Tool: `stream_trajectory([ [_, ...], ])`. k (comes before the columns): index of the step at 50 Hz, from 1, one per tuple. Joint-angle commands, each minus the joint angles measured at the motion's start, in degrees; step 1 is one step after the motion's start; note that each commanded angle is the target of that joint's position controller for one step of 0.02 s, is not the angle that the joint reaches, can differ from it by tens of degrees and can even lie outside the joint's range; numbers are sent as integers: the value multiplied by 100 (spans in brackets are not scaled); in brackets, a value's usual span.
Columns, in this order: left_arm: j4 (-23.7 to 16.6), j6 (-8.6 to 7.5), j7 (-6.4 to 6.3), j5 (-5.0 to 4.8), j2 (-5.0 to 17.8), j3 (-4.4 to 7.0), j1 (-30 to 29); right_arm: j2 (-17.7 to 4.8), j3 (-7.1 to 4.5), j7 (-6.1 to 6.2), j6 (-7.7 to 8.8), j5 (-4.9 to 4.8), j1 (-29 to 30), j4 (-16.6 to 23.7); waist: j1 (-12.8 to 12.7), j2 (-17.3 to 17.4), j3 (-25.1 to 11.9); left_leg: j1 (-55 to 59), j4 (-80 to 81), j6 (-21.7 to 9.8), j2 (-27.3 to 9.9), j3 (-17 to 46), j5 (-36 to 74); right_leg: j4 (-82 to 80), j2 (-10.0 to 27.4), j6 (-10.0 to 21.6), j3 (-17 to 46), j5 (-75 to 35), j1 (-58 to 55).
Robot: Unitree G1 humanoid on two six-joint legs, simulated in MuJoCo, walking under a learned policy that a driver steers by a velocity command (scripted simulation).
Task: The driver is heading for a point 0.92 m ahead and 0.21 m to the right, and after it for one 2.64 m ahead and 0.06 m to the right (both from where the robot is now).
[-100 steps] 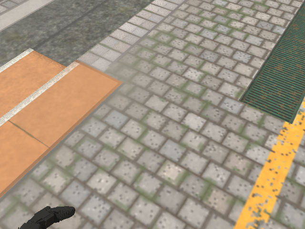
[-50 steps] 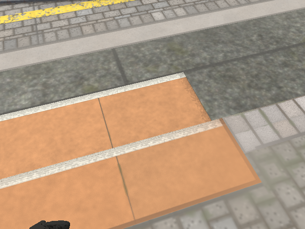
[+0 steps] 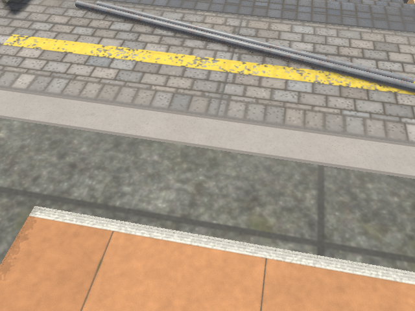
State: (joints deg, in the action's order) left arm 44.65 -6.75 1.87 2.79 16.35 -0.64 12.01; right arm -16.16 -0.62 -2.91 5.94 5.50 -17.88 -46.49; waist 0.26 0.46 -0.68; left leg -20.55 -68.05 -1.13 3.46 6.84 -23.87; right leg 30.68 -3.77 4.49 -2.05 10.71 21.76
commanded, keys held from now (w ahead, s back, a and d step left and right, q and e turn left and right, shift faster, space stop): w+e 0.26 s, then e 0.54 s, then q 0.20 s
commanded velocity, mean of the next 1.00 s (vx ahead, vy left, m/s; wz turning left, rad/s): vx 0.24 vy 0.00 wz -0.41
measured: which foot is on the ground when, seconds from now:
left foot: up 0.00-0.32, down 0.34-0.80, up 0.82-1.00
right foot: down 0.00-0.34, up 0.36-0.76, down 0.78-1.00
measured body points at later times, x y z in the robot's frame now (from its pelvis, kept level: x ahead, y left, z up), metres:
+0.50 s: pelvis +0.24 +0.00 +0.00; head +0.25 +0.00 +0.45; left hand +0.45 +0.21 -0.10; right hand +0.25 -0.28 -0.11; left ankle +0.25 +0.12 -0.73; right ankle +0.24 -0.11 -0.65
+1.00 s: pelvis +0.38 -0.12 -0.13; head +0.40 -0.14 +0.32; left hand +0.60 +0.04 -0.24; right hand +0.33 -0.38 -0.26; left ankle +0.46 +0.03 -0.79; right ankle +0.40 -0.21 -0.85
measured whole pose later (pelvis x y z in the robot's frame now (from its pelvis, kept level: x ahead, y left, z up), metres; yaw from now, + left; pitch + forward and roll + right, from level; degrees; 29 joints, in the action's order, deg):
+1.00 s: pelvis +0.38 -0.12 -0.13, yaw -28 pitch +2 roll -1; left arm 46.0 -5.3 4.6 0.7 13.4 1.9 13.4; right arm -13.9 -0.2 -2.8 4.3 2.7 -15.5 -47.7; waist 2.5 2.2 0.1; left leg -32.8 -62.5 7.3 -8.0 0.5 -19.8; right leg 31.1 -2.7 5.0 -6.5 11.0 22.8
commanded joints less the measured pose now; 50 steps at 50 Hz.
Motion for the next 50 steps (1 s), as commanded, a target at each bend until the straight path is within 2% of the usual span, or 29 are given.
stream_trajectory([
  [1, 20, -47, -55, -15, 136, 20, 618, -224, 94, 181, 27, 176, 363, 545, -143, -177, -260, -2169, -40, 10, -787, 193, 709, -1829, 1684, 1332, 2875, -165, -1829],
  [5, 11, -192, 31, -11, 442, 205, 421, -246, 138, 209, -118, -39, 773, 715, -81, -164, -166, -1375, 1654, 508, -862, -299, 656, -2058, 1222, 1282, 1946, -1228, -956],
  [9, 57, -126, 297, 161, 696, 330, 948, -38, 251, 78, -259, 12, 1052, 863, -155, -312, 6, -478, 2069, 314, -725, -493, 2334, -1602, 1035, 1240, 1765, -1690, -47],
  [13, 50, -140, 145, 145, 503, 304, 1390, -406, 102, 131, -138, 31, 1366, 1137, -310, -361, -69, -843, 1981, 170, -543, -640, 1522, -558, 1092, 1195, 2156, -1886, -809],
  [14, -13, -127, 119, 114, 610, 348, 1335, -411, 68, 195, -101, -18, 1367, 1223, -253, -397, -43, -587, 2267, 137, -386, -720, 1297, -247, 1031, 1094, 2189, -2487, -844],
  [16, -402, -175, 193, 75, 940, 452, 428, -645, -80, 337, 46, -251, -196, 869, 631, -48, -322, 2102, 3139, -112, 20, -1031, 2187, 1268, 375, 627, 1787, -4035, 721],
  [17, -620, -273, 331, 76, 413, 297, 233, -1003, -196, 470, 158, -425, -1721, 508, 1145, 444, -1114, 3837, 3368, -927, -863, -248, 3925, 3010, -90, 145, 1370, -2996, 1649],
  [18, -605, -360, 380, -9, -361, 115, 1162, -1185, -124, 354, 130, -348, -1716, 754, 618, 1706, -2162, 4552, 3977, -3074, -3133, 2550, 6749, 5245, -756, -449, 814, 2695, 2687],
  [19, -625, -262, 382, -64, 283, 286, 955, -1093, -230, 244, 158, -65, -1207, 747, 583, 369, -932, 3385, 4205, -2961, -3469, 2886, 6554, 5997, -186, -478, 1055, 2639, 3441],
  [20, -737, -149, 225, 8, 263, 275, 552, -796, -166, 257, 173, -218, -630, 672, 334, 240, -302, 2637, 4290, -2254, -3217, 2196, 5226, 5732, 305, -503, 1091, 1988, 3775],
  [21, -743, -27, 61, 212, 373, 283, 468, -41, 83, 283, 163, -362, -46, 797, 103, -35, -453, 1976, 4349, -1741, -2747, 1404, 4627, 4810, 617, -549, 1003, 1554, 3237],
  [22, -709, 68, -25, 394, 91, 235, 408, 380, 238, 381, 137, -376, 456, 888, -58, 278, -315, 1523, 4533, -1450, -2277, 733, 4361, 4095, 811, -621, 925, 1332, 2878],
  [24, -551, 178, 106, 455, -260, 78, 668, -112, 38, 593, 59, -166, 705, 934, -280, 467, -271, 202, 4918, -1190, -1688, -317, 4268, 3813, 833, -710, 366, 89, 1384],
  [25, -580, 207, 245, 361, -241, 66, 718, -385, -63, 627, 95, -52, 830, 976, -374, 321, -247, -260, 4903, -1108, -1625, -632, 4314, 3644, 831, -668, 275, -526, 1020],
  [28, -700, 213, 436, 283, 144, 180, 0, -381, -70, 818, 256, -137, -84, 709, 159, 185, -139, 980, 4344, -944, -1619, -761, 3138, 2040, 1111, -542, 449, -2290, 2212],
  [29, -659, 240, 487, 217, 156, 158, -170, -343, -64, 816, 233, -160, -119, 672, 242, -98, -14, 942, 4071, -658, -1470, -1026, 1960, 713, 1261, -460, 487, -2975, 2151],
  [31, -618, 333, 469, 192, 121, 167, -349, -423, -18, 567, 180, 13, -242, 582, 251, 267, 237, -333, 4117, -704, -1695, -931, 913, 567, 990, -367, 99, -3499, 796],
  [33, -659, 402, 373, 252, 222, 193, -558, -395, 11, 410, 211, -44, -441, 373, 278, 151, 558, -193, 3892, -652, -1990, -734, 188, 166, 1057, -317, 148, -3405, 850],
  [37, -511, 357, 210, 309, 315, 292, -797, -530, -4, 431, 14, -150, -1105, -338, 589, -67, 739, 1041, 2901, -285, -2195, -585, -711, -1171, 1106, -184, 36, -3318, 828],
  [39, -165, 183, 69, 107, 963, 699, 368, -731, -42, 258, -110, -54, -950, -420, -40, -425, 129, 396, 1488, 33, -1566, -1368, -340, -1254, 651, 184, -528, -3868, -1590],
  [40, -94, 160, -24, 113, 1611, 906, 1023, -122, 91, 173, -117, -42, -1225, -220, -153, -1454, -1027, -715, -107, 544, -884, -1810, -1338, -251, 1283, 997, 218, -6195, -3945],
  [41, -252, 237, -23, 49, 1370, 827, 1704, 263, 241, 89, -193, -170, -1574, -68, -349, -1758, -3135, -1403, -2096, 785, -586, -1353, -2774, 617, 2555, 2143, 1717, -7000, -5987],
  [42, -249, 242, 75, 98, 1063, 777, 1843, -255, 115, 27, -192, -446, -528, 156, -898, -897, -2497, -2231, -2971, 798, -575, -920, -2860, 500, 2757, 1979, 2093, -7256, -5430],
  [43, -338, 147, 119, -109, 1131, 761, 1290, -534, 4, 80, -64, -546, 243, 575, -687, -807, -1602, -2797, -2750, 730, -831, -604, -2145, 284, 2695, 1716, 1626, -6299, -4092],
  [44, -336, 86, 127, -297, 945, 678, 697, -426, 38, 184, 22, -420, 336, 817, -377, -699, -1033, -3323, -1982, 693, -1082, -232, -1504, -224, 2891, 1532, 2002, -3756, -2882],
  [46, -232, 32, 222, -156, 634, 508, 529, -345, 45, 276, -56, -265, -491, 251, 220, -443, -387, -1649, -1389, 735, -1360, -209, -837, -863, 2672, 1426, 1586, -3634, -305],
  [47, -345, 7, 256, -159, 323, 390, 39, -242, -6, 163, -147, -314, -1183, -254, 551, -32, -293, -695, -141, 821, -1453, -178, 308, -1305, 2189, 1304, 1091, -2800, 662],
  [48, -436, -15, 309, -229, 265, 323, -513, -11, -11, 19, -212, -274, -1609, -413, 906, -249, -165, -64, 576, 851, -1373, -434, 1008, -1317, 1717, 993, 647, -2071, 1156],
  [50, -515, -19, 316, -292, 450, 377, -962, 10, -77, -204, -294, -281, -1440, -555, 850, -264, -239, 668, 1656, 925, -1203, -752, 1297, -1161, 1513, 515, 456, -1121, 1384],
])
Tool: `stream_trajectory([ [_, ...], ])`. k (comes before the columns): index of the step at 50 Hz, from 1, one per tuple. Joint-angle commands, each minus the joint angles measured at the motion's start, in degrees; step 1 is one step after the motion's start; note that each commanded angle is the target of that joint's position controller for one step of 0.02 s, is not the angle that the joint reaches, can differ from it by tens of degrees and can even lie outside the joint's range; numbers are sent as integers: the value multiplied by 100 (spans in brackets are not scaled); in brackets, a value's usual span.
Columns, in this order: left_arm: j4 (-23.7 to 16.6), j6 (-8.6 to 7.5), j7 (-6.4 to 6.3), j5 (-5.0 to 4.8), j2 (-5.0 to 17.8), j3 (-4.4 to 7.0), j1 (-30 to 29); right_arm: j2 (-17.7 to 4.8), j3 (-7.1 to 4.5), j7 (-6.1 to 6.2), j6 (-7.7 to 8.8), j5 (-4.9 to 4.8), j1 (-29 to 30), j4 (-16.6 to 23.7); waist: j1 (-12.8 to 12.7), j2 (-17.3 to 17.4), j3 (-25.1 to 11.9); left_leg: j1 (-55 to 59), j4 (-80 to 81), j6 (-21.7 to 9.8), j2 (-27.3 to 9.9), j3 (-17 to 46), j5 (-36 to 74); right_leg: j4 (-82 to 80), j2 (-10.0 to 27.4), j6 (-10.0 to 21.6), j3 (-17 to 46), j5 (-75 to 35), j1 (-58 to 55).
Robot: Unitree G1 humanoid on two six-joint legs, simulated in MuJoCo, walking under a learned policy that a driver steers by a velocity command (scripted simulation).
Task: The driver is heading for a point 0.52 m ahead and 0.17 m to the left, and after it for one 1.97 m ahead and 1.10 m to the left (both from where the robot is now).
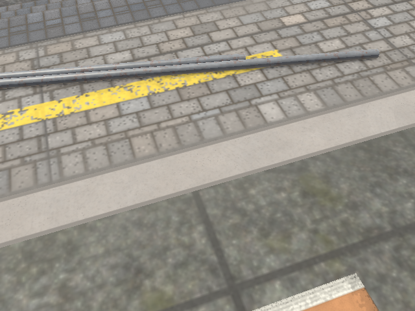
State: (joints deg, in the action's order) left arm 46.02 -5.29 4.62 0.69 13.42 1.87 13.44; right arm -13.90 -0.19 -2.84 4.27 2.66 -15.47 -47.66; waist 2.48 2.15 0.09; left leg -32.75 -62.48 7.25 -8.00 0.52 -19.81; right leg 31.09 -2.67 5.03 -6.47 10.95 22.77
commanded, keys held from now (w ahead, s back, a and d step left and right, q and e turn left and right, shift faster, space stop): q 0.50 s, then w+q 0.24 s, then w+e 0.26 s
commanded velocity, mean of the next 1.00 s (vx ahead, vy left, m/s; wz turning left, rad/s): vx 0.15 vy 0.00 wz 0.35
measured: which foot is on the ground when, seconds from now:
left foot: up 0.00-0.26, down 0.28-0.88, up 0.90-1.00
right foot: down 0.00-0.30, up 0.32-0.86, down 0.88-1.00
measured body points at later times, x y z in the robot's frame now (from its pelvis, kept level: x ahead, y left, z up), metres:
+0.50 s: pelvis +0.04 +0.09 +0.02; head +0.06 +0.10 +0.47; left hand +0.13 +0.40 -0.07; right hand +0.24 -0.15 -0.07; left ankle +0.04 +0.16 -0.73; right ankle +0.09 -0.06 -0.65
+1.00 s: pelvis +0.18 +0.08 +0.01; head +0.19 +0.08 +0.46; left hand +0.13 +0.32 -0.12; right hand +0.38 -0.11 -0.11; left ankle +0.09 +0.17 -0.66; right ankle +0.18 -0.02 -0.73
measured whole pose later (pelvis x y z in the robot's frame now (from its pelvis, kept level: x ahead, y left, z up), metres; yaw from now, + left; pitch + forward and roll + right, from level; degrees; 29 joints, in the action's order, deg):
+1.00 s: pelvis +0.18 +0.08 +0.01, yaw +23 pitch +1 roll -1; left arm 50.5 -7.9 1.8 3.1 11.8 1.7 19.4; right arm -13.3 -2.4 -1.3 5.4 5.1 -14.0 -49.2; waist -1.1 1.0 -0.9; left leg -24.1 -59.2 -3.7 2.7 6.9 -23.5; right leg 22.8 -4.8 4.7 -0.5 15.5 8.6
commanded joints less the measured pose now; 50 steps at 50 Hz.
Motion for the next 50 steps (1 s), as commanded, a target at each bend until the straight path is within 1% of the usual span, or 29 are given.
stream_trajectory([
  [1, -538, -132, 70, -61, 773, 124, -954, -333, -183, -248, -105, -56, -1697, -422, 551, -424, -397, 2097, 1325, 71, -27, -31, 893, -1047, 1656, 463, 1146, -823, 1110],
  [2, -421, -94, 84, -60, 863, 163, -724, -512, -265, -213, -40, -127, -1520, -308, 401, -369, -416, 1999, 1681, 7, 19, -5, 1019, -886, 1867, 509, 1363, -418, 721],
  [4, -223, -40, -81, -119, 1141, 343, 49, -820, -380, 82, 86, -103, -347, 285, -250, -509, -475, 748, 1929, -357, 131, 28, 1009, -905, 2321, 1010, 2157, 591, -654],
  [5, -107, -17, -301, -143, 1212, 440, 668, -821, -359, 233, 102, -76, 320, 534, -698, -512, -333, -45, 2013, -634, 233, 6, 747, -1122, 2510, 1305, 2477, 1065, -1331],
  [7, -9, -31, -693, -30, 896, 393, 1080, -574, -287, 426, 35, -30, 711, 616, -1024, -935, -165, -928, 1466, -794, 316, 126, -158, -1517, 3027, 1694, 3014, 1247, -1941],
  [8, -113, -90, -804, 22, 724, 359, 839, -486, -260, 441, 34, 19, 761, 596, -965, -1017, -103, -990, 1045, -819, 279, 188, -707, -1689, 3126, 1741, 2896, 831, -1855],
  [10, -308, -133, -926, -12, 721, 409, 11, -340, -221, 377, 24, 127, 413, 429, -508, -589, -143, 35, 1772, -910, 290, -137, -550, -1797, 2530, 1107, 1795, 625, -1301],
  [12, -456, -111, -887, 116, 923, 483, -785, -250, -256, 165, 48, -29, 120, 201, -180, -616, -163, 1329, 2674, -1017, 727, -702, 819, -1610, 1956, 683, 839, 514, -676],
  [14, -402, -98, -838, 283, 873, 509, -867, -447, -418, 23, 124, -174, -88, 199, -44, -528, -318, 2404, 3437, -1334, 971, -647, 1607, -1173, 1901, 336, 439, 828, -362],
  [15, -311, -89, -827, 310, 619, 453, -671, -632, -520, 24, 174, -154, -303, 211, 44, -253, -485, 3064, 3798, -1656, 706, -215, 2290, -577, 1683, 5, 133, 1121, -137],
  [16, -678, -86, -833, 233, 30, 316, -443, -1401, -684, 176, 264, -168, -702, 320, -44, 1190, -1229, 4192, 4290, -3134, -1134, 2124, 4725, 1369, 743, -682, -704, 2339, 657],
  [17, -761, -102, -775, 164, 215, 309, -799, -1571, -721, 154, 393, 37, -910, 388, 236, 440, -798, 4353, 4569, -3515, -1666, 3102, 4374, 1862, 189, -777, 435, 3016, 1717],
  [18, -759, 3, -743, 83, 414, 373, -1154, -1462, -754, 150, 448, 144, -758, 305, 262, 261, -329, 3962, 4670, -2991, -1257, 2493, 3631, 2206, 357, -783, 940, 2480, 2076],
  [19, -652, 63, -791, 136, 753, 513, -1001, -1292, -734, 106, 408, -30, -258, 399, -1, 433, -309, 3777, 4659, -2691, -933, 1985, 3639, 2570, 390, -792, 891, 2120, 2068],
  [20, -485, 91, -828, 291, 848, 569, -717, -1090, -674, 79, 324, -224, 121, 498, -215, 462, -437, 3470, 4693, -2569, -777, 1702, 3792, 2753, 415, -810, 875, 1894, 1821],
  [21, -409, 105, -804, 377, 699, 530, -557, -1046, -667, 48, 238, -259, 283, 561, -377, 393, -402, 2966, 4738, -2469, -645, 1500, 3858, 2851, 470, -812, 874, 1656, 1422],
  [23, -221, 124, -720, 308, 517, 501, -234, -1011, -667, -11, 139, -65, 364, 653, -495, 245, -487, 2475, 4788, -2452, -457, 1317, 3857, 3020, 347, -858, 785, 908, 1029],
  [25, -130, 170, -661, 232, 499, 483, -195, -1006, -678, -31, 157, -24, 332, 682, -465, 249, -505, 2354, 4761, -2454, -356, 1307, 3572, 2903, 322, -973, 776, 542, 957],
  [29, -29, 262, -644, 382, 475, 386, -488, -888, -653, 10, 206, -91, -174, 478, -97, 412, -129, 2718, 5311, -2416, -453, 2268, -234, 1867, 524, -1028, 913, 479, 1462],
  [35, -160, 152, -604, 340, 427, 227, -918, -915, -586, -8, 219, -137, -141, 484, 145, 382, -132, 2701, 5152, -2410, -337, 2784, -832, 733, 407, -817, 744, 1118, 902],
  [39, -69, -9, -497, 247, 330, 95, -611, -965, -604, -37, 130, -148, -98, 404, 96, 302, 83, 2404, 4878, -2386, -289, 2763, -1034, -218, 306, -669, 454, 624, 61],
  [41, -73, -117, -384, 187, 319, 68, -599, -948, -551, -84, 74, -86, -188, 275, 42, 244, 180, 2036, 4625, -2343, -186, 2672, -956, -680, 225, -482, 342, 186, -631],
  [43, 8, -280, -360, 186, 442, 80, -143, -710, -441, -68, 82, 30, -86, 225, -206, 268, 63, 1761, 4106, -2174, 11, 2516, -582, -687, 340, -143, 523, 80, -1427],
  [44, 201, -360, -371, 244, 634, 130, 588, -442, -350, -39, 111, 105, -105, 216, -459, -164, -160, 1421, 3118, -1843, 449, 2140, -649, -817, 718, 270, 1145, 48, -2112],
  [45, 386, -411, -378, 299, 1151, 269, 1472, -16, -257, -24, 201, 158, 101, 472, -690, -1300, -348, -178, 1424, -1220, 1488, 1027, -1145, -1352, 1679, 1453, 3062, 194, -3335],
  [46, 415, -394, -313, 373, 1095, 263, 1740, -176, -298, 58, 267, 252, 504, 543, -902, -1050, 50, -1595, 375, -1073, 1527, 1125, -1574, -1843, 2334, 1988, 4624, 656, -3679],
  [47, 385, -370, -267, 318, 921, 251, 1436, -352, -316, 154, 281, 210, 649, 488, -725, -417, 435, -2044, -119, -1092, 1199, 1213, -1084, -1908, 2318, 1742, 4241, 867, -3604],
  [48, 282, -317, -266, 228, 595, 184, 1055, -422, -299, 224, 261, 242, 526, 310, -582, -304, 370, -1849, -340, -1061, 897, 903, -578, -1957, 2004, 1493, 3652, 863, -3358],
  [50, 221, -294, -279, 196, 97, -18, 801, -243, -239, 228, 213, 351, 630, 288, -333, -515, 362, -1378, 67, -1074, 536, 592, 33, -2035, 1645, 1248, 3015, -272, -2748],
])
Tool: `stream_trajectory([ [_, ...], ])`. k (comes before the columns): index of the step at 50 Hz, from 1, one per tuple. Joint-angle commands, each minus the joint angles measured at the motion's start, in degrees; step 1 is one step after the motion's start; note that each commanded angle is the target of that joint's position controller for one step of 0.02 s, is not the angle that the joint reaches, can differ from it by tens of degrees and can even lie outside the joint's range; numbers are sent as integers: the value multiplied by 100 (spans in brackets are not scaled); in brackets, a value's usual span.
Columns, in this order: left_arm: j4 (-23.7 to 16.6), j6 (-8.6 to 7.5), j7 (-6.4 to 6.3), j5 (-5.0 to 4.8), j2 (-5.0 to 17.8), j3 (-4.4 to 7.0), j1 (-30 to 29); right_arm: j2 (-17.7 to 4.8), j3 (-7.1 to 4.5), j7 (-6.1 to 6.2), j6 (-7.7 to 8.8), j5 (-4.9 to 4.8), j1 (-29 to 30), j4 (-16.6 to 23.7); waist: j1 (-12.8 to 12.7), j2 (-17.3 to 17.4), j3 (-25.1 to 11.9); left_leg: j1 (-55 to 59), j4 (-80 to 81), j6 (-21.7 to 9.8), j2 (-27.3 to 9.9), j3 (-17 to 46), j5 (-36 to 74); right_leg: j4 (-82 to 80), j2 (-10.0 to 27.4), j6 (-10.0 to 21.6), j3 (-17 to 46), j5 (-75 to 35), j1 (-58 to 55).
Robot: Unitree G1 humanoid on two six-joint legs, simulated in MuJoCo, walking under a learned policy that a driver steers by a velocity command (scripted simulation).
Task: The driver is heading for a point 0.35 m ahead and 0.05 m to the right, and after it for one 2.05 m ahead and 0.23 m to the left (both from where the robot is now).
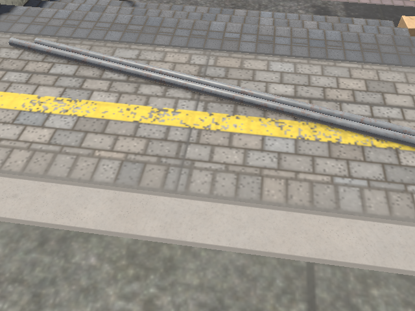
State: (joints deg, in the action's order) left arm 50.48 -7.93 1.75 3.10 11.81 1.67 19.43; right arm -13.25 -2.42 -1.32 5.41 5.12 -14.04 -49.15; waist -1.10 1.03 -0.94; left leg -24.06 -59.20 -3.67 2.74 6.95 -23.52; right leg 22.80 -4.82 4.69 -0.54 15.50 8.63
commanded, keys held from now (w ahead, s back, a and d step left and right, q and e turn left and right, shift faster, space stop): w+e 0.22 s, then w+q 0.28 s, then q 0.50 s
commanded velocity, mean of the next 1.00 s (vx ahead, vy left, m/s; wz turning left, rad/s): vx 0.34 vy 0.00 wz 0.16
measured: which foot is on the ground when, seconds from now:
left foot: up 0.00-0.42, down 0.44-0.82, up 0.84-1.00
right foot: down 0.00-0.44, up 0.46-0.80, down 0.82-1.00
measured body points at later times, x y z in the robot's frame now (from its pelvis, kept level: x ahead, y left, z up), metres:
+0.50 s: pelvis +0.32 +0.04 -0.13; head +0.35 +0.04 +0.31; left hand +0.19 +0.27 -0.27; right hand +0.50 -0.20 -0.24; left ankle +0.39 +0.12 -0.87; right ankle +0.05 -0.09 -0.64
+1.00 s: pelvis +0.53 +0.01 -0.13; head +0.56 +0.01 +0.31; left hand +0.68 +0.28 -0.22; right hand +0.67 -0.26 -0.26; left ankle +0.47 +0.14 -0.78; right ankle +0.65 -0.07 -0.86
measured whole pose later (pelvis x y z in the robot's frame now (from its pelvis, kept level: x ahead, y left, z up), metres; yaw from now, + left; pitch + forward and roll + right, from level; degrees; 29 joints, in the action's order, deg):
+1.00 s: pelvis +0.53 +0.01 -0.13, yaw +12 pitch +2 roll +0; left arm 39.7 -0.5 -1.7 1.6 11.4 2.4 2.8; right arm -17.2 -4.5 2.8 -2.9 -1.4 -13.0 -46.2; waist 1.7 1.0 2.1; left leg -31.3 -67.4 3.6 1.4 3.0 -27.3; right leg 27.0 0.0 1.6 -0.6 4.1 25.2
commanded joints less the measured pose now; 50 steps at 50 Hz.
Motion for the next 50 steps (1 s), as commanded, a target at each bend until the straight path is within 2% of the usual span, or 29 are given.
stream_trajectory([
  [1, -227, -24, -3, -29, 221, -18, 197, -219, 27, 37, 58, 89, 684, 454, 48, -381, 365, -1941, 106, 77, -620, -220, 555, -1205, 1698, 1203, 2148, -1330, -1117],
  [5, 66, 31, 164, 54, 689, 110, 826, 32, 170, -92, -98, 3, 1431, 658, -232, -470, 350, -1237, 1493, 412, -552, -726, 1455, -1173, 1312, 1220, 1531, -2153, -535],
  [8, 44, 50, 238, 228, 507, 86, 848, -83, 173, -165, -59, 57, 1329, 712, -100, -518, 300, -528, 1016, 314, -507, -796, 2293, -659, 1285, 1232, 1493, -2430, 461],
  [9, 276, 14, 178, 309, 292, 29, 1052, -84, 190, -110, -40, -50, 1550, 795, -178, -363, 453, -1511, 1567, 352, -867, 58, 3096, -189, 1402, 1113, 1797, -1959, -386],
  [10, 348, 12, 82, 162, 341, 58, 1463, -180, 185, -67, -14, 4, 1738, 824, -489, -277, 346, -2275, 2145, 423, -768, -111, 3398, 100, 1287, 1147, 1833, -1594, -1308],
  [13, 782, 93, -25, 39, 242, 67, 2388, 127, 349, -133, -35, -48, 2662, 941, -1082, -91, 720, -2375, 3617, 360, -880, -407, 4393, 617, 1010, 821, 1705, -705, -1223],
  [15, 736, 175, 113, 199, 354, -8, 2131, 189, 371, -221, -94, -28, 2631, 957, -886, -459, 838, -437, 3312, 167, -788, -800, 4963, 405, 968, 847, 1745, -287, 620],
  [19, 792, 135, 31, -5, 614, 7, 1958, -498, 154, -145, -186, 19, 2255, 602, -652, -224, 977, -16, 3778, 116, -869, -811, 3724, 1186, 1075, 442, 1749, -1293, -373],
  [20, 797, 158, 43, 50, 750, 14, 1842, -678, 59, -84, -177, -62, 1428, 244, -343, -66, 728, 784, 4095, 101, -786, -969, 3907, 1939, 890, 286, 1462, -2046, -497],
  [21, 744, 288, -110, -584, 690, 156, 1331, -870, -161, -37, -28, -1058, 1024, 390, 185, -230, 518, 1804, 3677, -83, -409, -675, 3618, 3264, 748, 208, 1414, -3211, 451],
  [22, 733, 254, -123, -455, 598, 81, 1061, -1040, -225, -20, -32, -1062, -755, -175, 1042, 81, -343, 3780, 2992, -364, -936, -439, 5047, 5278, 590, -5, 950, -2258, 1726],
  [23, 956, 155, -122, -505, -70, -56, 2101, -1137, -191, -59, -64, -790, -1816, -539, 818, 1790, -1814, 6205, 1600, -1239, -2104, 860, 7431, 8276, -11, -394, 483, 2667, 3526],
  [24, 609, -25, -107, -721, 373, -74, 2223, -1379, -317, -142, -135, -881, -2033, -657, 949, 1781, -2874, 6912, 2555, -2081, -2711, 2801, 5129, 8833, 209, -564, 832, 2499, 4480],
  [25, 257, -102, -173, -824, 506, -24, 1359, -1261, -361, -103, -239, -804, -1766, -586, 1035, 1061, -2385, 6397, 3401, -2119, -2636, 3202, 2567, 8479, 537, -601, 711, 2099, 5079],
  [26, -118, -83, -296, -750, 513, -16, 365, -872, -240, -44, -249, -716, -1029, -457, 871, 158, -1141, 4998, 3979, -1878, -2398, 3092, 2131, 8194, 649, -654, 372, 1623, 5454],
  [28, -454, 76, -435, -450, 454, 28, 25, -774, -89, -9, -130, -447, 158, -99, 86, -761, -310, 2278, 4123, -1860, -2564, 2903, 3805, 7558, 964, -712, 584, 1084, 4474],
  [29, -470, 188, -457, -346, 339, 53, 209, -757, -72, -35, -83, -447, 542, -28, -294, -585, 7, 1157, 4085, -1702, -2294, 2311, 4495, 7218, 1100, -698, 613, 1174, 4008],
  [30, -556, 204, -466, -379, 365, 88, 139, -547, -3, -14, -25, -527, 576, -84, -388, -138, 280, 659, 4209, -1300, -1792, 1576, 4340, 6221, 1202, -589, 672, 742, 3976],
  [31, -789, 187, -507, -348, 480, 124, -226, -729, -46, 76, 4, -558, 756, 27, -377, 78, 566, -359, 4525, -1022, -1064, 718, 4408, 4385, 1030, -626, 386, 114, 3161],
  [33, -869, 104, -504, -201, 323, 138, -791, -837, -83, 262, -67, -505, 274, -45, -100, 256, 119, -994, 4211, -744, -271, -25, 4686, 2129, 348, -775, -70, -1889, 1270],
  [34, -937, 123, -466, -256, 232, 144, -901, -937, -115, 310, -116, -545, -76, -141, -37, 446, -213, -766, 4096, -734, -346, 75, 4678, 1738, 87, -882, -25, -2522, 811],
  [36, -1241, 278, -449, -375, 369, 176, -1450, -1072, -189, 373, -189, -701, -268, -216, 59, 557, -186, -176, 4059, -677, -644, 581, 4375, 1071, 45, -903, 278, -2589, 864],
  [40, -1315, 354, -376, -176, 785, 330, -1254, -728, -242, 481, -336, -739, -261, -35, -198, 355, -370, 757, 2766, -294, -484, 1278, 3467, 282, 336, -560, 656, -2554, 490],
  [41, -1235, 324, -408, -102, 1013, 382, -741, -592, -221, 460, -354, -654, -218, 155, -379, -84, -793, 313, 1785, -66, -121, 1096, 2778, 319, 872, -303, 894, -3900, -582],
  [42, -1277, 382, -422, -17, 1167, 366, -463, -148, -105, 391, -323, -605, -1222, 113, -51, -1470, -1658, -924, -63, 298, 626, 710, -1044, 821, 2497, 710, 2215, -6260, -2405],
  [43, -1330, 456, -353, -233, 1016, 367, -364, -566, -59, 300, -329, -671, -1621, 199, -89, -1847, -2611, -1387, -1081, 371, 458, 616, -2095, 581, 3293, 1298, 3345, -4876, -2817],
  [45, -1518, 598, -365, -308, 726, 290, -1115, -1132, -292, 362, -605, -705, -776, 312, -36, -818, -1436, -1840, -1673, 658, -84, 21, -994, -89, 2573, 1002, 2743, -1691, -1410],
  [47, -1494, 716, -381, -179, 694, 260, -1726, -985, -346, 451, -865, -679, -566, 412, 252, -776, -563, -1401, -1336, 798, -306, -219, -459, -507, 2066, 762, 1914, -897, 223],
  [50, -1425, 700, -358, -108, 887, 352, -1908, -595, -301, 426, -897, -616, -585, 524, 388, -913, -434, -516, -597, 786, -283, -615, -90, -747, 1741, 750, 966, -1274, 1183],
])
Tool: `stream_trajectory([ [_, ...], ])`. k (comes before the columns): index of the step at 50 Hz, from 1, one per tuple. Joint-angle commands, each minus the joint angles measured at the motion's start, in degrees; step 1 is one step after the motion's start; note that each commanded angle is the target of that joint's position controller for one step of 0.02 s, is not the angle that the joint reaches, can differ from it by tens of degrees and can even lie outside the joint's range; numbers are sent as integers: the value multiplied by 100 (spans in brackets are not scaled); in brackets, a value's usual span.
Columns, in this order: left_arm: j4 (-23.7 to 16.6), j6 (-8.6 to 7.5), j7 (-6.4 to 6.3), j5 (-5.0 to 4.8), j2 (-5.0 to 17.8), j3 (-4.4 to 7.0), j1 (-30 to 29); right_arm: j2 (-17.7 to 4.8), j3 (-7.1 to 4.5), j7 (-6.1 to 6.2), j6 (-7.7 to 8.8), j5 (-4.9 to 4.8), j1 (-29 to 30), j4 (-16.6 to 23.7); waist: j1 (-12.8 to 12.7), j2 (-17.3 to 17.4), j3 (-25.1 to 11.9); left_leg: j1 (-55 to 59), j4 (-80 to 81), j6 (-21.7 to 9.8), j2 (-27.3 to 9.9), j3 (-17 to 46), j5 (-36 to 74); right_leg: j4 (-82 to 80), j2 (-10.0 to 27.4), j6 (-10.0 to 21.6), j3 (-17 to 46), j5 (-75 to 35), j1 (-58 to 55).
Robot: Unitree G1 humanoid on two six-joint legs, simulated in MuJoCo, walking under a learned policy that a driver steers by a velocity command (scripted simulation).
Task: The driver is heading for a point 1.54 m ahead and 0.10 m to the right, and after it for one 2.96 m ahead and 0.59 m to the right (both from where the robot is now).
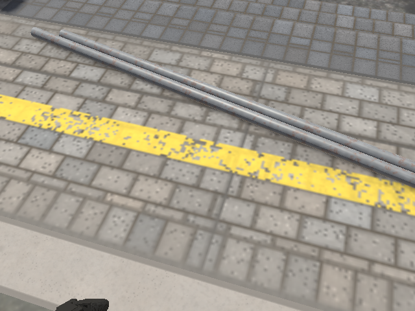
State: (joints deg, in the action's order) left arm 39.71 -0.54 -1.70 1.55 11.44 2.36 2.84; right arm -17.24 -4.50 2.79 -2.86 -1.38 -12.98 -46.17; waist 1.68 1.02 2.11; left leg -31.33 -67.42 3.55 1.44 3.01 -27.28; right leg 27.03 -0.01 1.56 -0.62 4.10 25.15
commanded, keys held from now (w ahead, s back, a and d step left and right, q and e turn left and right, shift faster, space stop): q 0.06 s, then w+q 0.14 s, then w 0.04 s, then w+e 0.76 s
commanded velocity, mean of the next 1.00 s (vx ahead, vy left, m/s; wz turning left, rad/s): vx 0.37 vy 0.00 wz -0.07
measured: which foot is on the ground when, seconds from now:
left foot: up 0.00-0.20, down 0.22-0.74, up 0.76-1.00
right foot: down 0.00-0.22, up 0.24-0.74, down 0.76-1.00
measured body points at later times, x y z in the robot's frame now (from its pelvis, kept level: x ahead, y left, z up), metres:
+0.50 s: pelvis +0.11 +0.06 +0.02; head +0.11 +0.10 +0.47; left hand +0.22 +0.35 -0.10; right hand +0.16 -0.21 -0.09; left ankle +0.02 +0.12 -0.73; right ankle +0.29 -0.11 -0.64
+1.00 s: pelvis +0.40 +0.03 +0.01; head +0.43 +0.03 +0.46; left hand +0.53 +0.29 -0.10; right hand +0.52 -0.26 -0.08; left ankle +0.52 +0.21 -0.66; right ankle +0.37 -0.04 -0.73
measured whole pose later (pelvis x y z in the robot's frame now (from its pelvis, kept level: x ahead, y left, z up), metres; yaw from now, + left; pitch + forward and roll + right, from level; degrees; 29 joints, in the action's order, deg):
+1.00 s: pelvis +0.40 +0.03 +0.01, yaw -10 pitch +2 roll -1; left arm 43.0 -2.9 0.6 -1.1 15.1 3.9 16.0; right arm -16.3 -3.2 0.6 6.6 0.9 -8.3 -41.4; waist -1.3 1.0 1.5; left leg -38.1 -53.3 2.8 -6.8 5.3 -12.0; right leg 19.1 -7.6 5.9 4.8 10.0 11.0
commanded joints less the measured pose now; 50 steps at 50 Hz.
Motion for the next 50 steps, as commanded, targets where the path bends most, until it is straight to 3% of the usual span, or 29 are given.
stream_trajectory([
  [1, -328, -59, -17, 19, 949, 303, -256, -162, -83, -5, -62, 43, -598, 284, 96, -898, -823, 297, 524, 34, -215, -230, 395, -1173, 1337, 1121, 889, -221, -516],
  [3, -291, -54, -43, -39, 1013, 342, -247, -140, -48, -73, -37, 63, -325, 424, 30, -880, -992, 545, 1175, -58, -347, -224, 696, -1199, 1495, 1182, 792, -200, -609],
  [7, -189, -18, -41, -267, 1299, 465, -104, -402, -120, -230, -26, 57, -275, 484, 84, -1067, -1133, 1285, 2253, -424, -291, -521, 809, -1477, 1704, 901, 765, 1858, -497],
  [9, -145, -6, -34, -357, 1252, 464, -129, -426, -178, -273, -26, 79, -710, 268, 304, -894, -1043, 2061, 3118, -684, -105, -794, 954, -1214, 1572, 583, 485, 2643, -135],
  [10, -114, 5, -36, -335, 1091, 436, -109, -402, -208, -268, -15, 85, -1125, 50, 427, -658, -963, 2553, 3438, -825, 18, -829, 723, -671, 1320, 344, 152, 2992, 219],
  [11, -138, 12, 18, -273, 702, 339, -143, -569, -258, -222, 23, 80, -1542, -109, 519, 406, -632, 3041, 4462, -1212, -660, 423, -490, 1045, 804, -77, -517, 3124, 1182],
  [12, -321, -64, 103, -193, 349, 236, -104, -1140, -280, -174, 107, 60, -1445, 98, 294, 1532, -250, 3323, 5298, -1904, -1961, 2903, -1781, 2808, 67, -368, -625, 3023, 2830],
  [13, -487, -218, 115, -325, 887, 351, -643, -1183, -282, -181, 270, 261, -1144, 274, 504, 1292, 72, 2837, 6206, -2264, -2281, 3807, -2421, 3077, 164, -186, 274, 2450, 3345],
  [14, -427, -281, 102, -420, 1211, 446, -561, -1019, -220, -155, 433, 291, -677, 333, 206, 1080, 365, 2731, 6194, -2002, -2197, 3394, -1821, 3127, 369, -68, 457, 1669, 3405],
  [15, -235, -298, 86, -323, 1242, 466, -305, -805, -155, -144, 528, 216, -430, 342, 47, 892, 283, 2775, 5994, -1696, -1980, 2755, -995, 3024, 495, -75, 495, 1052, 3242],
  [16, -51, -284, 77, -203, 1178, 464, -101, -685, -110, -137, 559, 144, -350, 313, -13, 772, 114, 2781, 5947, -1453, -1752, 2170, -454, 2912, 546, -131, 482, 642, 2950],
  [17, 56, -272, 96, -166, 1129, 470, 36, -641, -89, -127, 594, 123, -377, 275, -51, 694, 2, 2784, 5967, -1322, -1597, 1734, -29, 2895, 528, -185, 435, 233, 2704],
  [21, 207, -254, 186, -256, 850, 398, 77, -479, -51, -122, 699, 169, -931, -19, 112, 402, -72, 3129, 5956, -1129, -1373, 580, 1641, 2700, 366, -229, 451, -639, 2563],
  [25, 94, -260, 265, -335, 797, 360, -135, -481, -38, -131, 754, 232, -968, -121, 212, 479, 137, 3096, 6020, -1020, -1330, -122, 2340, 1907, 140, -194, 620, -1187, 2263],
  [29, -116, -284, 405, -325, 652, 242, -533, -493, -47, -128, 753, 168, -1106, -299, 391, 397, 449, 3433, 6009, -982, -1477, -528, 3022, 1159, 162, -62, 313, -1145, 2183],
  [32, -378, -352, 550, -309, 520, 144, -922, -529, -63, -98, 674, 127, -1320, -441, 503, 329, 552, 3946, 5597, -979, -1633, -756, 4189, 769, 104, 148, -99, -541, 2232],
  [35, -462, -375, 662, -297, 680, 206, -650, -747, -103, -16, 595, 98, -1216, -385, 154, 676, 31, 4060, 4543, -922, -1647, -1046, 7375, 710, -351, 477, -732, 322, 1073],
  [36, -366, -356, 659, -310, 878, 298, -97, -851, -127, 17, 563, 115, -1155, -361, -188, 808, -331, 3995, 3793, -891, -1640, -1096, 8256, 733, -544, 621, -805, 553, 310],
  [37, -146, -341, 601, -339, 1200, 451, 871, -926, -138, 25, 562, 102, -985, -312, -730, 739, -842, 3446, 2660, -781, -1537, -1192, 8211, 351, -644, 860, -654, 141, -1155],
  [38, 61, -273, 463, -310, 1608, 601, 1901, -902, -106, 21, 649, 138, -833, -159, -1225, 265, -1466, 1890, 1001, -599, -1316, -1156, 6386, 258, 86, 1237, 576, 46, -3191],
  [39, 95, -300, 423, -328, 2032, 632, 1956, 42, 202, -190, 849, 273, -1523, 65, -518, -1269, -2253, -786, -1149, -280, -20, -576, -223, -8, 1809, 2489, 3983, 965, -5408],
  [40, 151, -258, 342, -272, 1560, 516, 2350, -516, 79, -312, 1119, 40, -836, 100, -1032, -826, -2604, -1390, -1680, -418, -4, 484, -422, -775, 1883, 2437, 4656, 1537, -5532],
  [41, 153, -278, 317, -257, 1339, 447, 1979, -721, 10, -340, 1219, -156, -169, 371, -1021, -706, -1584, -1827, -1393, -525, -324, 444, 130, -945, 1661, 2073, 3692, 1141, -4816],
  [42, 40, -313, 322, -285, 1229, 407, 1471, -610, 45, -294, 1266, -75, 9, 450, -696, -85, -1007, -1568, -781, -557, -546, 378, 575, -1053, 1393, 1868, 3058, 560, -3742],
  [43, -67, -337, 325, -267, 1109, 367, 1076, -583, 3, -245, 1239, 99, 33, 409, -428, 135, -607, -1202, -311, -482, -672, 296, 751, -1179, 1154, 1745, 2612, -34, -2850],
  [44, -157, -353, 306, -193, 1038, 328, 876, -581, -34, -233, 1156, 161, -131, 419, -189, -5, -470, -778, -147, -406, -769, 307, 846, -1339, 1005, 1739, 2334, -462, -2216],
  [46, -211, -361, 262, -246, 1049, 330, 735, -461, -41, -217, 1012, 198, -328, 505, 34, -214, -350, -493, 358, -182, -823, 174, 899, -1527, 888, 1766, 2037, -805, -1490],
  [48, -199, -365, 195, -268, 1185, 355, 777, -320, 14, -196, 943, 240, 38, 700, 8, -300, -141, -350, 1187, 17, -756, -36, 1384, -1615, 669, 1667, 1614, -984, -800],
  [50, -165, -325, 140, -295, 1313, 403, 895, -137, 100, -222, 959, 273, 569, 852, -176, -388, -81, 119, 2339, 62, -537, -179, 2438, -1474, 283, 1386, 1217, -760, -357],
])
Velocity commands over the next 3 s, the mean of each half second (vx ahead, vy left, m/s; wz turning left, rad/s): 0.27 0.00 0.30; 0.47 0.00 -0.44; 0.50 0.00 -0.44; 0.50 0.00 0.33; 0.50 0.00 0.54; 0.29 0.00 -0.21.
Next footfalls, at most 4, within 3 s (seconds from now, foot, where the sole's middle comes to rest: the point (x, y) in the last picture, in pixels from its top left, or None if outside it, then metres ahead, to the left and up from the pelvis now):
0.22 left None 0.05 0.13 -0.77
0.76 right None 0.41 -0.04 -0.77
1.20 left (179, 230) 0.73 0.13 -0.77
1.68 right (269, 196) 0.86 -0.20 -0.77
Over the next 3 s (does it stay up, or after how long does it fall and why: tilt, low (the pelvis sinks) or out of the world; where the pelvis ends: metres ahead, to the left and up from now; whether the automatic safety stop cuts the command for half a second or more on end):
stays up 1.42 -0.11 0.01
